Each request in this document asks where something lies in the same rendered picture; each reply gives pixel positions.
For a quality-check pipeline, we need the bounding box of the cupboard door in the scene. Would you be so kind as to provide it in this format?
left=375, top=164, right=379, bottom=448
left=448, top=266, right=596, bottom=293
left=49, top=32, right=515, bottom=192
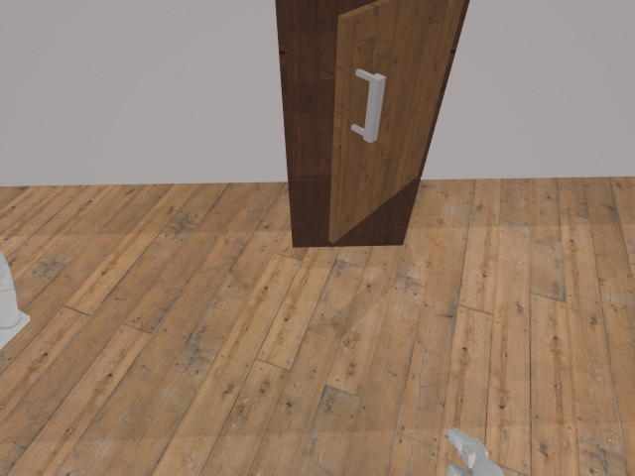
left=328, top=0, right=464, bottom=243

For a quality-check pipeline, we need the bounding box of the left robot hand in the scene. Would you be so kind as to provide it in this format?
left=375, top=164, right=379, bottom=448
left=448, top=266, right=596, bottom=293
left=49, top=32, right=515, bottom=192
left=0, top=252, right=30, bottom=349

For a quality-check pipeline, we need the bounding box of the handle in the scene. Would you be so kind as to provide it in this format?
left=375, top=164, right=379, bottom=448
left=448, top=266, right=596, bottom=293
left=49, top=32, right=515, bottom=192
left=351, top=68, right=386, bottom=144

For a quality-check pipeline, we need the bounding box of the right robot hand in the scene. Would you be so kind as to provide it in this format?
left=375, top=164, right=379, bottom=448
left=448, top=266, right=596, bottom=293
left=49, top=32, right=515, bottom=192
left=445, top=427, right=504, bottom=476

